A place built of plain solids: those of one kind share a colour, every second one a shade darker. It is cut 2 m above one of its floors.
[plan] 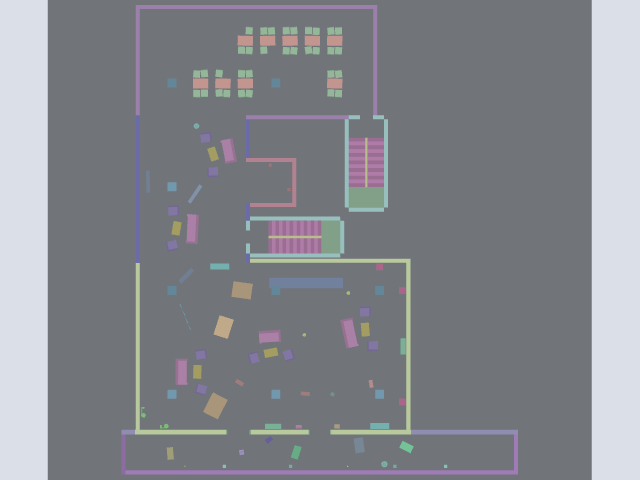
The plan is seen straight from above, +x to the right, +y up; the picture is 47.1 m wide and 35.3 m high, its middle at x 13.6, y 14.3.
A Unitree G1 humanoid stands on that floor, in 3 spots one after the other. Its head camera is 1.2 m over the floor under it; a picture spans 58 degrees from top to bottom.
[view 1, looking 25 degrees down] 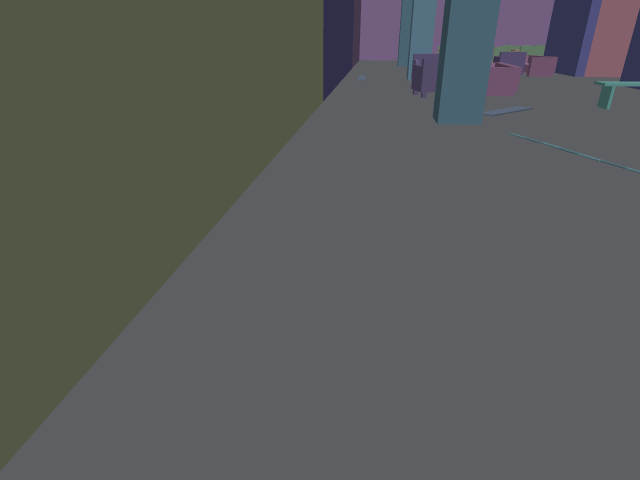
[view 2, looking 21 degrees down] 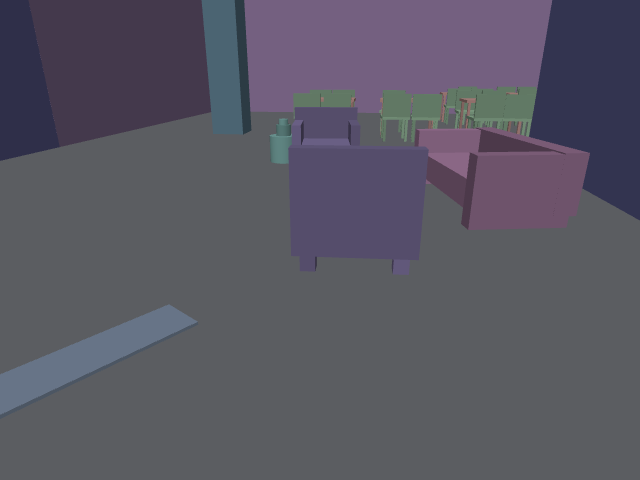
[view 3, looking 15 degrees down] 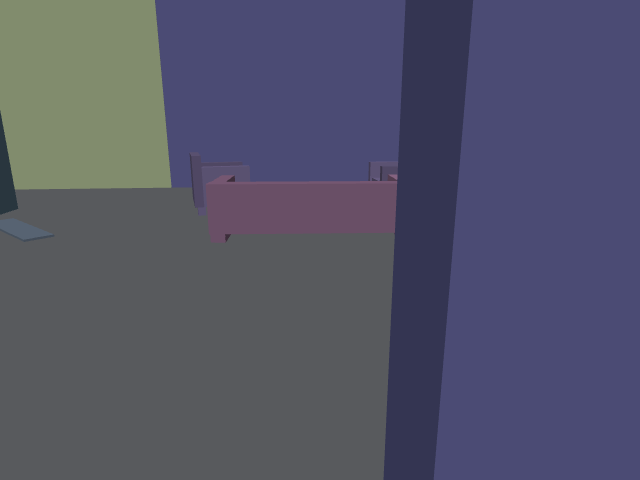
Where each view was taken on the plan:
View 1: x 1.43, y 3.29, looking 97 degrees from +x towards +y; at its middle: ground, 2.84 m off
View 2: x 5.81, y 16.42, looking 97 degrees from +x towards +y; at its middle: chair_tub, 2.69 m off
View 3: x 8.99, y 14.77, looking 175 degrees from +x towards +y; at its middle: ground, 4.64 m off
